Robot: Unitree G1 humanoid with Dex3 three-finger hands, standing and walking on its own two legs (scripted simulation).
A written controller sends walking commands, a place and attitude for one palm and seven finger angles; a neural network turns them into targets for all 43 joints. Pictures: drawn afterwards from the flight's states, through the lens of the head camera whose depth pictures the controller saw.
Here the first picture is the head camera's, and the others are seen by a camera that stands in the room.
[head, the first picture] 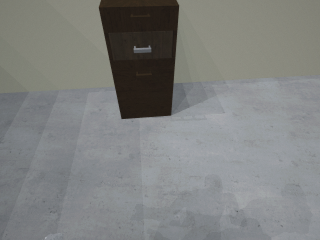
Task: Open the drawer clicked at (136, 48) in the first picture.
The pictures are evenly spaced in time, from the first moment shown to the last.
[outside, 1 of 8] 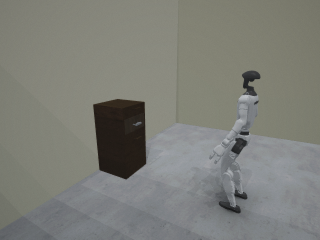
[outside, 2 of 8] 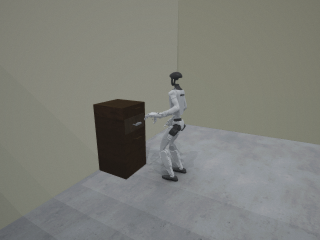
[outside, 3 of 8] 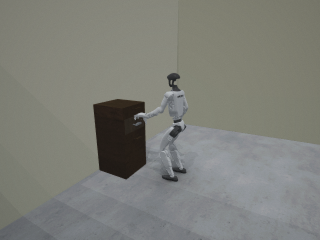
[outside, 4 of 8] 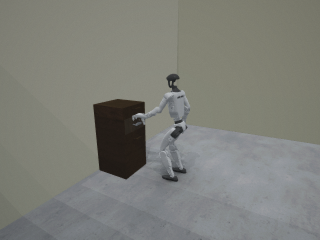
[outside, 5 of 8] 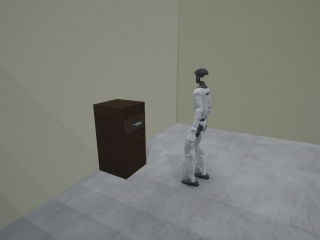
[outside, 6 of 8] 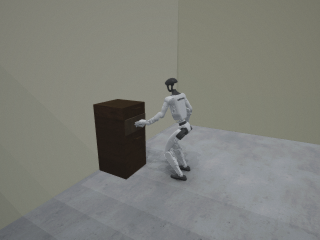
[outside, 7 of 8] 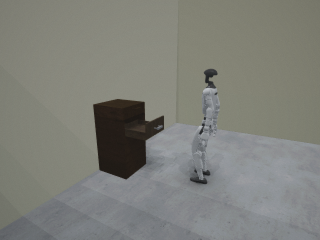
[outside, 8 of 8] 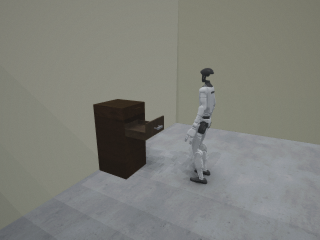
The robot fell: no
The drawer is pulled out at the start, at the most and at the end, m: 0.00 0.30 0.30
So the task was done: yes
